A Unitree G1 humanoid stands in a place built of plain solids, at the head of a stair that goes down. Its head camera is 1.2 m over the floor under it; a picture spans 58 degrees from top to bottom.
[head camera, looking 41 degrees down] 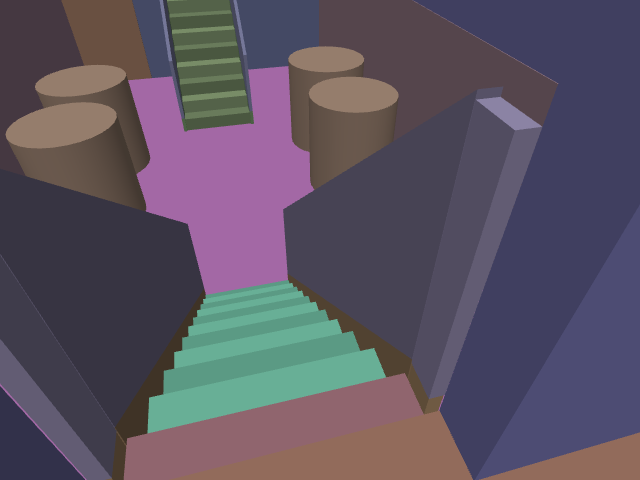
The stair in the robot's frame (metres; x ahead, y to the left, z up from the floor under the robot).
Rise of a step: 0.20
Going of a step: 0.24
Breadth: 0.83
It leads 14 degrees to the left of straight ahead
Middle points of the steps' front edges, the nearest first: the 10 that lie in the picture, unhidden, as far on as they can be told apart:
0.65 0.13 0.00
0.88 0.19 -0.20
1.11 0.25 -0.40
1.34 0.31 -0.59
1.57 0.37 -0.79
1.80 0.43 -0.99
2.03 0.49 -1.19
2.26 0.54 -1.39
2.49 0.60 -1.58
2.72 0.66 -1.78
